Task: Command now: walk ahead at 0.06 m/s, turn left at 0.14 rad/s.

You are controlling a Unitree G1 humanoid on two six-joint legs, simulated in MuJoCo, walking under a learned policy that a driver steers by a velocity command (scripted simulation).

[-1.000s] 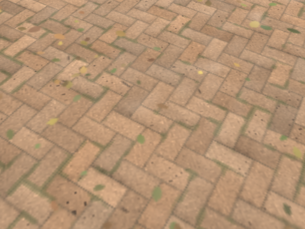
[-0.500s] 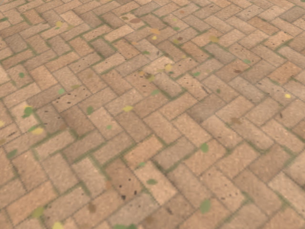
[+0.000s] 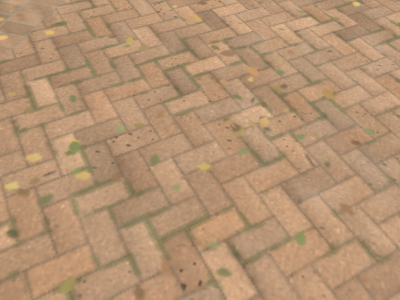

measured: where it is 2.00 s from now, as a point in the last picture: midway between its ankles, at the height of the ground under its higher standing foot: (201, 260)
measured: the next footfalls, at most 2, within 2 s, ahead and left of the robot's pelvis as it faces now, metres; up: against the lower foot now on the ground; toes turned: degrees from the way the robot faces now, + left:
right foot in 0.08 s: +0.13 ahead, -0.14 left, +0.00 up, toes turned +0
left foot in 1.28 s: +0.45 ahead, +0.12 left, +0.00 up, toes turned +1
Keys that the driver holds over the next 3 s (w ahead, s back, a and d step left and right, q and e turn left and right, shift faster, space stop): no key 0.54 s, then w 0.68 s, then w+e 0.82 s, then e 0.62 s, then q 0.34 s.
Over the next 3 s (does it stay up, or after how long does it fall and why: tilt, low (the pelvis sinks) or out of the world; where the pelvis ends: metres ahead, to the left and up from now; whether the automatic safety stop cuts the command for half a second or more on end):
stays up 0.83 -0.16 0.00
